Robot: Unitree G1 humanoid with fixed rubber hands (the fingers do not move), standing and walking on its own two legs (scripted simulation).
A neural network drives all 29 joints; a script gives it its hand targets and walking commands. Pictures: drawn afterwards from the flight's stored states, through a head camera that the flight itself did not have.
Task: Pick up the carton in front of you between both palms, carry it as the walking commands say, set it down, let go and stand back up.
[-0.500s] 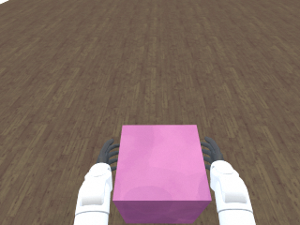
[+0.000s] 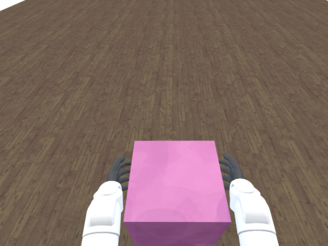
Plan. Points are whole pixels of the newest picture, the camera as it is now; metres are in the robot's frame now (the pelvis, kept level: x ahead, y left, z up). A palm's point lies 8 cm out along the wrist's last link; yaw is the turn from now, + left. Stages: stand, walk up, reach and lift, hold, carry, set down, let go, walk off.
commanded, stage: carry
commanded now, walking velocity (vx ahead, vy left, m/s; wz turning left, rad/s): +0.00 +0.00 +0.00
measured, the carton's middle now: (174, 197) +0.29 +0.00 -0.04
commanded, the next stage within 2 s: hold in 1.00 s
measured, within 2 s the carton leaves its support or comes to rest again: neither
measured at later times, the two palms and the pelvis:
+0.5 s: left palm (110, 200) +0.24 +0.15 +0.04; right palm (242, 198) +0.24 -0.15 +0.04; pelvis -0.04 +0.00 +0.00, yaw +0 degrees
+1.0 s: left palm (108, 206) +0.23 +0.15 +0.04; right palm (242, 204) +0.23 -0.15 +0.04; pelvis -0.06 +0.00 +0.00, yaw +0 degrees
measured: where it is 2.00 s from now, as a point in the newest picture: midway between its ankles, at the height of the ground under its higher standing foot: outside the picture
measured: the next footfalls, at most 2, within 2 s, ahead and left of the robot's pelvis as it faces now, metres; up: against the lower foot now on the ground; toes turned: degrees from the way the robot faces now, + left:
none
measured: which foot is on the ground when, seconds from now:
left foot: down 0.00-1.00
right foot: down 0.00-1.00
